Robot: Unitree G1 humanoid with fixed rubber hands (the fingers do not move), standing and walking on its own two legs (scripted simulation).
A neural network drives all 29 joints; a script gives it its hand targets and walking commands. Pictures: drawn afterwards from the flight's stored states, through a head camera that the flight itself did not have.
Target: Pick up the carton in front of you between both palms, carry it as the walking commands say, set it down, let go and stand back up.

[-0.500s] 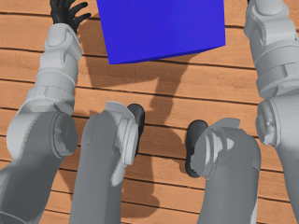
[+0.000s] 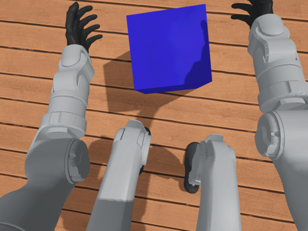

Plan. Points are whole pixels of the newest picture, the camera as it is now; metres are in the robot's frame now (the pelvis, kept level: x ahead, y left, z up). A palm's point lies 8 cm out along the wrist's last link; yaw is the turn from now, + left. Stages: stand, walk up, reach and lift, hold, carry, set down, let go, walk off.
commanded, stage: set down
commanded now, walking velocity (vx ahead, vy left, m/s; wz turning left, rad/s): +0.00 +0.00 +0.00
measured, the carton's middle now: (168, 59) +0.52 +0.05 -0.34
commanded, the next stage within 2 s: let go in 0.54 s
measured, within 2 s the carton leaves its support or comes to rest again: neither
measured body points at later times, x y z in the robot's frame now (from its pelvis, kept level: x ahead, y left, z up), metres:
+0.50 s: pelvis +0.03 -0.01 +0.13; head +0.32 -0.01 +0.47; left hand +0.48 +0.25 +0.04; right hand +0.58 -0.14 +0.03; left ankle +0.12 +0.12 -0.43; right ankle +0.09 -0.11 -0.43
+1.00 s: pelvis +0.08 +0.01 +0.26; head +0.29 +0.00 +0.66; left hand +0.39 +0.25 +0.16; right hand +0.44 -0.18 +0.14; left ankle +0.12 +0.12 -0.43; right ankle +0.09 -0.11 -0.43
